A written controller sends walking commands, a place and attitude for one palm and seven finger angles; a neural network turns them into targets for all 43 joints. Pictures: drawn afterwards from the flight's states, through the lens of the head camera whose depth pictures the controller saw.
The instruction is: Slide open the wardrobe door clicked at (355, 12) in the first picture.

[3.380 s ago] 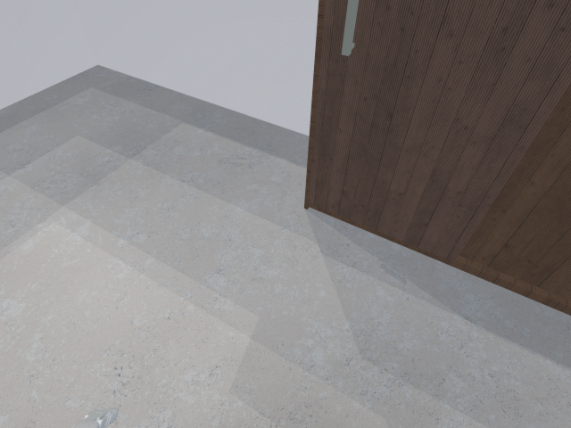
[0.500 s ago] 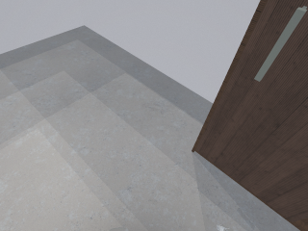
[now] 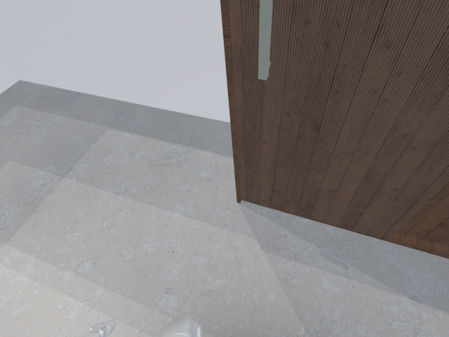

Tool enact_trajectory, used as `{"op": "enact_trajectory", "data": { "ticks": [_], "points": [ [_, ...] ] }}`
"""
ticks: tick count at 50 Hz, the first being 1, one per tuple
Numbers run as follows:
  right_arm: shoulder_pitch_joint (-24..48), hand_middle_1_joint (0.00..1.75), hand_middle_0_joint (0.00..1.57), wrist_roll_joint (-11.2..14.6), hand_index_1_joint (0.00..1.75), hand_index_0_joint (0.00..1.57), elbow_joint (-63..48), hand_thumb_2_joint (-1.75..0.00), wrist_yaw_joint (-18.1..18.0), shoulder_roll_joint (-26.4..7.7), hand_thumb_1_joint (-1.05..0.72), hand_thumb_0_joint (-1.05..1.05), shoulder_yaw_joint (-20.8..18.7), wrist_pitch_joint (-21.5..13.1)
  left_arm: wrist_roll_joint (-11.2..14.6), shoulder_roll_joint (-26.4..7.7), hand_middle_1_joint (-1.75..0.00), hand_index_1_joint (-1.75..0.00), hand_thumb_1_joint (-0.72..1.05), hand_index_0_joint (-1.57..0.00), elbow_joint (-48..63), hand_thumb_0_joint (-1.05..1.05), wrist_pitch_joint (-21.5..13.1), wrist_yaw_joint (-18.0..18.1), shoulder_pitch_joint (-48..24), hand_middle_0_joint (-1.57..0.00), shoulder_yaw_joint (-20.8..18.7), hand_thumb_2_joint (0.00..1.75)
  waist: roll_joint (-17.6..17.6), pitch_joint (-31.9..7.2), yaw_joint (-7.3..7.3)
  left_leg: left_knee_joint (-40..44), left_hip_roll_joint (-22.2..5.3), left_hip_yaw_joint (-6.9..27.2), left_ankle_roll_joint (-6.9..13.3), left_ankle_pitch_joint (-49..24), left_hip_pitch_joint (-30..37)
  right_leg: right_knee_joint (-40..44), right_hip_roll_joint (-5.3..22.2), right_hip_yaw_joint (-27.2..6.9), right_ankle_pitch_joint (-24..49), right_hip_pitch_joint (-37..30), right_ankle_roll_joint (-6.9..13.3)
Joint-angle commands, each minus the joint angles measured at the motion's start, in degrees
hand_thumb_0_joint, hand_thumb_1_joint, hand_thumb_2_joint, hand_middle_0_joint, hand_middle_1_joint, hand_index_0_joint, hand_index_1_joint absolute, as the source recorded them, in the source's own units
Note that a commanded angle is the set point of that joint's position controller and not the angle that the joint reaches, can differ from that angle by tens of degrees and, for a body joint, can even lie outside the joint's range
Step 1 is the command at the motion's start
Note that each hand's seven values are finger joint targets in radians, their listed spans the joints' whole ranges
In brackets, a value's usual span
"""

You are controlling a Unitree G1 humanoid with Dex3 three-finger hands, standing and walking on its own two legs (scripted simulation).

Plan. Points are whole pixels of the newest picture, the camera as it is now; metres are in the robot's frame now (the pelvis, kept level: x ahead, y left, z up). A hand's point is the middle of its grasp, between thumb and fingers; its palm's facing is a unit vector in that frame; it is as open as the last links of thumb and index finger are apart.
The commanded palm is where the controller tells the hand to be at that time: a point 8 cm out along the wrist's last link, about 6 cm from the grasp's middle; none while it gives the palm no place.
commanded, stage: turn to face it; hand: left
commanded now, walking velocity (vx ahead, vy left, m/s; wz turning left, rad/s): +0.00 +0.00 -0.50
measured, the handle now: (267, 25) +0.74 -0.07 +0.17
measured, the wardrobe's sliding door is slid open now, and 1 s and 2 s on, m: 0.00 0.00 0.00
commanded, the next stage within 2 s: take the last steps up to it in 0.46 s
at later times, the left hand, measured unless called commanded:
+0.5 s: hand out of the picture +0.11 +0.22 -0.16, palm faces -0.17 -0.97 -0.18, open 7.4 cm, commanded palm none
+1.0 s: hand out of the picture +0.08 +0.16 -0.15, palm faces -0.25 -0.95 -0.19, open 7.3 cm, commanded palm none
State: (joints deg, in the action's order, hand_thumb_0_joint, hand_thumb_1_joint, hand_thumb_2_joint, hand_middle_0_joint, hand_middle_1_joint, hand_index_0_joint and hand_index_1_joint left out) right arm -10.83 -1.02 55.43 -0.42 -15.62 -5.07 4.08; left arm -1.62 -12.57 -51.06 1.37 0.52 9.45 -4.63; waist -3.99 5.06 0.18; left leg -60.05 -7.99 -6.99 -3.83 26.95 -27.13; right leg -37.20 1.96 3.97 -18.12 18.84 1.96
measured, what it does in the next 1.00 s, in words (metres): steps on the spot, turning right: left foot, then right foot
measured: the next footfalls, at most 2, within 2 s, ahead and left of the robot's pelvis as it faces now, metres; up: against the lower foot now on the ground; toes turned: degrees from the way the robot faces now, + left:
left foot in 0.34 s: +0.05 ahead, +0.13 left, +0.00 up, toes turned -5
right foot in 0.76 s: -0.02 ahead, -0.09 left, +0.00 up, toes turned -22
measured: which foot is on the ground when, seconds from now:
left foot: up 0.00-0.32, down 0.34-0.76, up 0.78-1.00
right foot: down 0.00-0.34, up 0.36-0.74, down 0.76-1.00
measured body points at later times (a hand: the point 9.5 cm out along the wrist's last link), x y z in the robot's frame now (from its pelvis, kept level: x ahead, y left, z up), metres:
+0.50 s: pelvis +0.00 +0.04 +0.02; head +0.04 +0.06 +0.46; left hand +0.12 +0.27 -0.15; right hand +0.02 -0.21 -0.12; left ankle +0.01 +0.13 -0.73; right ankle -0.05 -0.09 -0.65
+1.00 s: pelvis +0.05 -0.01 +0.02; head +0.06 -0.02 +0.46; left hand +0.09 +0.21 -0.14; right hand -0.01 -0.25 -0.14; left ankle +0.14 +0.11 -0.67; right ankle -0.06 -0.08 -0.73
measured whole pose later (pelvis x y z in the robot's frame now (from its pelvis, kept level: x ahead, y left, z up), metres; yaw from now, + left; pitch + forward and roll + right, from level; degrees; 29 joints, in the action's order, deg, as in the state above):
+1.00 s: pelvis +0.05 -0.01 +0.02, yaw -17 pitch +0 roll +0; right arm -15.6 -1.3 60.7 1.3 -11.7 -3.2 1.0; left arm -1.4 -7.6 -62.6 -2.6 0.5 20.8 -1.6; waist -1.2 1.6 0.5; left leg -53.9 -6.7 -4.6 -2.6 15.3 -30.0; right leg -20.1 0.2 4.8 -18.8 0.9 1.4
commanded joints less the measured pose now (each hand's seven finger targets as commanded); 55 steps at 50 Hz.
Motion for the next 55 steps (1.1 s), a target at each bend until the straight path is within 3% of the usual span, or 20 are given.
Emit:
{"op": "enact_trajectory", "data": {
  "ticks": [1, 10, 13, 15, 16, 17, 18, 19, 21, 24, 28, 32, 35, 36, 37, 38, 39, 41, 44, 55],
  "points": [
    [0.24, 0.30, 0.20, -0.22, 0.30, 0.20, -5.33, -0.90, -0.24, -2.11, -0.90, 0.00, -0.02, -2.34, 0.39, -10.20, -0.30, -0.30, 0.90, -0.20, 3.67, 0.00, -0.78, 0.69, -0.14, -0.20, -1.96, 0.90, 12.67, -8.32, -0.04, -4.76, 0.58, 5.04, -1.35, -6.46, -5.46, 16.38, 11.41, -14.10, 24.55, -9.00, 6.49],
    [2.22, 0.30, 0.20, 0.37, 0.30, 0.20, -6.49, -0.90, -1.06, -1.56, -0.90, 0.00, 0.85, -2.68, 0.11, -11.76, -0.30, -0.30, 0.90, -0.20, 1.87, 0.00, -0.27, 0.30, 3.07, -0.20, -2.16, 0.90, 11.13, -8.15, -2.14, 11.93, 4.09, 4.93, -0.84, -1.96, 1.35, 16.50, 11.89, -22.32, 23.27, -8.99, 9.53],
    [-1.69, 0.30, 0.20, 0.69, 0.30, 0.20, -5.47, -0.90, -1.45, -1.15, -0.90, 0.00, 1.00, -3.14, 0.23, -11.71, -0.30, -0.30, 0.90, -0.20, 1.95, 0.00, 0.06, 0.26, 1.02, -0.20, -2.23, 0.90, 11.63, -9.39, -0.45, 20.98, 5.59, 4.32, 0.11, -4.09, 7.34, 14.84, 10.63, -23.30, 24.96, -8.09, 8.48],
    [-6.15, 0.30, 0.20, 0.79, 0.30, 0.20, -3.81, -0.90, -1.79, -1.33, -0.90, 0.00, 1.14, -3.77, 0.78, -10.46, -0.30, -0.30, 0.90, -0.20, 2.13, 0.00, 0.41, 0.19, -1.16, -0.20, -1.98, 0.90, 11.35, -9.91, 1.74, 32.88, 5.68, 3.95, 0.85, -12.47, 17.31, 12.07, 7.83, -22.03, 20.63, -2.39, 5.12],
    [-7.08, 0.30, 0.20, 0.70, 0.30, 0.20, -3.68, -0.90, -1.99, -3.33, -0.90, 0.00, 0.84, -4.24, 1.08, -8.01, -0.30, -0.30, 0.90, -0.20, 2.53, 0.00, 0.61, 0.03, -0.78, -0.20, -1.49, 0.90, 4.95, -9.94, 2.08, 38.92, 1.22, 8.50, 2.42, -13.88, 23.36, 7.92, 3.54, -18.41, 14.25, 3.23, 2.26],
    [-6.76, 0.30, 0.20, -0.09, 0.30, 0.20, -4.45, -0.90, -1.96, -8.25, -0.90, 0.00, 0.12, -4.52, 1.50, -4.79, -0.30, -0.30, 0.90, -0.20, 3.55, 0.00, 0.85, -0.46, -0.03, -0.20, -0.90, 0.90, -10.45, -8.72, 1.95, 44.63, -11.64, 22.56, 7.08, -16.45, 25.51, -2.72, -4.08, -10.30, -1.84, 12.26, -1.49],
    [-5.30, 0.30, 0.20, -0.31, 0.30, 0.20, -5.42, -0.90, -1.90, -9.85, -0.90, 0.00, -0.05, -3.99, 0.83, -5.03, -0.30, -0.30, 0.90, -0.20, 3.89, 0.00, 0.97, -0.51, -1.27, -0.20, -1.00, 0.90, -13.40, -4.88, 1.96, 47.27, -18.17, 26.71, 11.73, -18.34, 18.26, -14.67, -4.77, -6.20, -14.08, 13.10, -3.17],
    [-2.49, 0.30, 0.20, -0.60, 0.30, 0.20, -5.64, -0.90, -2.11, -7.24, -0.90, 0.00, 0.60, -4.12, 0.15, -6.43, -0.30, -0.30, 0.90, -0.20, 2.51, 0.00, 1.46, -0.53, -0.74, -0.20, -1.55, 0.90, -9.20, -3.74, 1.03, 47.85, -16.13, 23.54, 12.21, -17.98, 14.02, -21.57, -2.83, -9.00, -11.51, 11.29, -3.69],
    [1.51, 0.30, 0.20, -0.38, 0.30, 0.20, -6.65, -0.90, -2.52, -4.24, -0.90, 0.00, 1.60, -4.58, -0.05, -6.39, -0.30, -0.30, 0.90, -0.20, 0.79, 0.00, 1.57, -1.25, 1.96, -0.20, -1.93, 0.90, -6.48, -3.51, -1.48, 45.39, -10.73, 15.26, 11.26, -24.43, 14.21, -27.67, -1.98, -7.35, -6.75, 11.75, -4.28],
    [-1.34, 0.30, 0.20, -0.49, 0.30, 0.20, -5.14, -0.90, -2.45, -3.87, -0.90, 0.00, 1.29, -4.80, 0.40, -4.00, -0.30, -0.30, 0.90, -0.20, -0.01, 0.00, 1.40, -1.37, 2.08, -0.20, -0.89, 0.90, -5.03, -6.24, -0.40, 40.99, -7.71, 7.96, 11.39, -38.50, 22.14, -24.50, -1.46, -4.75, -6.03, 12.08, -5.23],
    [-7.05, 0.30, 0.20, -0.48, 0.30, 0.20, -2.22, -0.90, -2.21, -4.49, -0.90, 0.00, 0.58, -4.64, 0.57, -2.14, -0.30, -0.30, 0.90, -0.20, 0.59, 0.00, 1.19, -1.20, -1.42, -0.20, 0.18, 0.90, -5.05, -7.96, 2.27, 38.33, -8.84, 7.10, 12.17, -47.32, 27.93, -12.55, -0.63, -1.79, -8.08, 9.04, -5.36],
    [-8.74, 0.30, 0.20, -0.95, 0.30, 0.20, -0.19, -0.90, -1.54, -5.51, -0.90, 0.00, 0.16, -4.48, 0.42, -1.30, -0.30, -0.30, 0.90, -0.20, -0.30, 0.00, 0.54, -1.58, -1.91, -0.20, 0.86, 0.90, -7.82, -7.14, 3.28, 40.91, -10.71, 9.69, 12.14, -27.21, 24.18, -3.48, -1.36, 1.05, -10.10, 2.69, -3.87],
    [-6.35, 0.30, 0.20, -0.76, 0.30, 0.20, 0.43, -0.90, -1.10, -5.38, -0.90, 0.00, 0.27, -4.42, 0.16, -1.44, -0.30, -0.30, 0.90, -0.20, -2.98, 0.00, -0.41, -1.90, 3.71, -0.20, 0.67, 0.90, -4.59, -5.88, -0.20, 38.45, -8.89, 8.21, 9.33, -8.76, 15.48, 10.23, -2.05, 2.78, -0.68, -8.81, -2.54],
    [-6.21, 0.30, 0.20, -0.33, 0.30, 0.20, 0.75, -0.90, -0.74, -3.66, -0.90, 0.00, 0.56, -4.64, -0.04, -3.34, -0.30, -0.30, 0.90, -0.20, -4.52, 0.00, -1.24, -1.61, 7.18, -0.20, 0.39, 0.90, 0.71, -6.62, -1.85, 31.99, -5.91, 5.49, 6.99, -5.87, 9.62, 17.02, 0.00, -0.42, 2.15, -17.19, -1.40],
    [-5.54, 0.30, 0.20, 0.38, 0.30, 0.20, -0.38, -0.90, -0.44, 0.61, -0.90, 0.00, 1.75, -4.91, -0.41, -8.03, -0.30, -0.30, 0.90, -0.20, -6.37, 0.00, -2.21, -0.86, 12.26, -0.20, -0.42, 0.90, 15.35, -7.91, -3.86, 18.10, -0.04, -2.33, 3.43, 2.18, -2.92, 23.32, 12.50, -15.63, -3.72, -27.20, 2.71],
    [0.54, 0.30, 0.20, -0.26, 0.30, 0.20, -3.18, -0.90, -0.12, 0.61, -0.90, 0.00, 2.22, -4.83, 0.32, -11.60, -0.30, -0.30, 0.90, -0.20, -7.44, 0.00, -2.15, -0.18, 15.83, -0.20, -0.79, 0.90, 21.80, -3.48, -6.47, 8.47, 3.46, -0.27, 2.02, 9.61, -12.49, 27.12, 20.63, -29.06, -4.63, -24.48, 8.09],
    [2.25, 0.30, 0.20, -0.70, 0.30, 0.20, -3.51, -0.90, 0.17, -1.03, -0.90, 0.00, 1.77, -4.64, 0.55, -10.37, -0.30, -0.30, 0.90, -0.20, -7.50, 0.00, -2.25, 0.27, 16.11, -0.20, -0.41, 0.90, 14.94, -0.44, -6.17, 4.07, 2.10, 4.33, 2.59, 6.07, -13.80, 28.29, 21.30, -27.64, -10.06, -20.13, 10.36],
    [0.96, 0.30, 0.20, -0.82, 0.30, 0.20, -1.31, -0.90, 0.71, -0.66, -0.90, 0.00, 1.27, -4.52, 0.46, -6.96, -0.30, -0.30, 0.90, -0.20, -7.88, 0.00, -3.11, 0.61, 12.27, -0.20, -0.24, 0.90, 16.39, 3.27, -3.72, 0.02, 0.54, 4.80, 2.78, -1.37, -13.92, 29.43, 17.71, -24.39, -11.99, -15.93, 9.10],
    [-2.63, 0.30, 0.20, -0.84, 0.30, 0.20, 1.19, -0.90, 1.22, 0.88, -0.90, 0.00, 1.25, -4.67, 0.43, -4.11, -0.30, -0.30, 0.90, -0.20, -7.39, 0.00, -4.39, 0.44, 10.06, -0.20, 1.00, 0.90, 10.61, 4.62, -0.45, 1.09, 0.24, 3.72, 1.44, -9.01, -10.15, 27.64, 13.77, -12.78, 4.28, -11.86, 6.89],
    [3.31, 0.30, 0.20, 0.18, 0.30, 0.20, -0.83, -0.90, 2.21, 3.19, -0.90, 0.00, 1.95, -6.23, 0.06, -5.24, -0.30, -0.30, 0.90, -0.20, -12.67, 0.00, -5.42, 1.02, 16.02, -0.20, 1.03, 0.90, 12.29, 1.98, -1.50, 21.16, 3.02, -0.35, 3.37, -13.08, -1.17, 21.25, 13.44, -6.30, 26.36, -16.94, 5.27]
  ]
}}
